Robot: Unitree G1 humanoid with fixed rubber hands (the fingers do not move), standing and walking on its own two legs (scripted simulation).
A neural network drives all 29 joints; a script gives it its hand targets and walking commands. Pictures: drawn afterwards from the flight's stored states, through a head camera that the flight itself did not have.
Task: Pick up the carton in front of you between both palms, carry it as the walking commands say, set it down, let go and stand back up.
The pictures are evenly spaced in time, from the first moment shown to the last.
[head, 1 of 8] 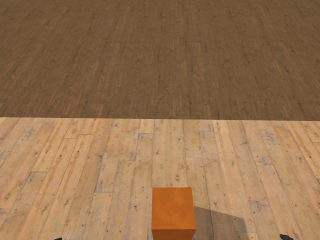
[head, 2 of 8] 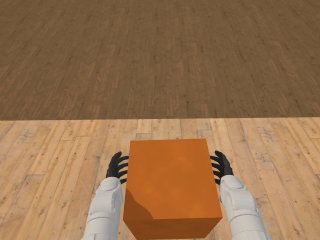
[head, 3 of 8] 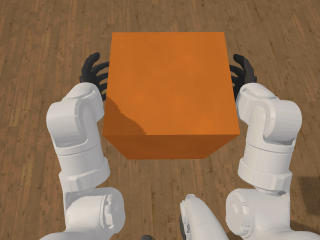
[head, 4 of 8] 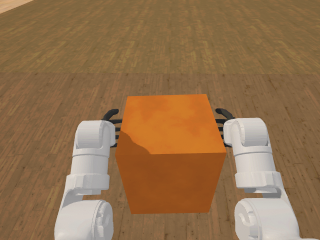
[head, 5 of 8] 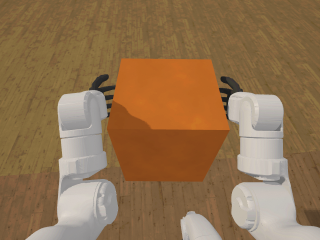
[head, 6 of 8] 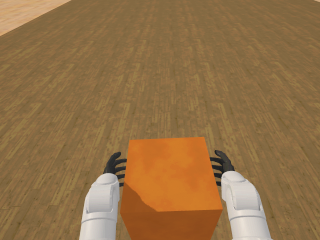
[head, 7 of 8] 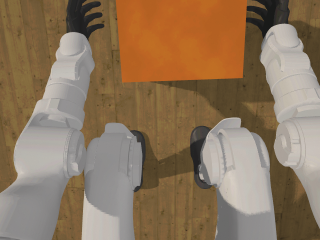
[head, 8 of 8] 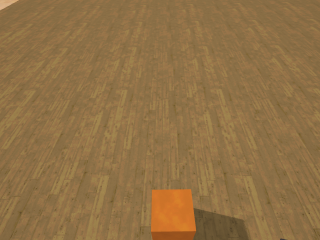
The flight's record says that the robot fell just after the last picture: no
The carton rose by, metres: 1.12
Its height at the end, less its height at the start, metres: +0.38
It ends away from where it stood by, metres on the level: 5.43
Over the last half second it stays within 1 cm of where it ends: yes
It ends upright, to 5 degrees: yes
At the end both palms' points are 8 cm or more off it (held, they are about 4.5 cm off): yes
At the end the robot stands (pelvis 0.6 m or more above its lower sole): yes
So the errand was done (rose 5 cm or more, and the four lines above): yes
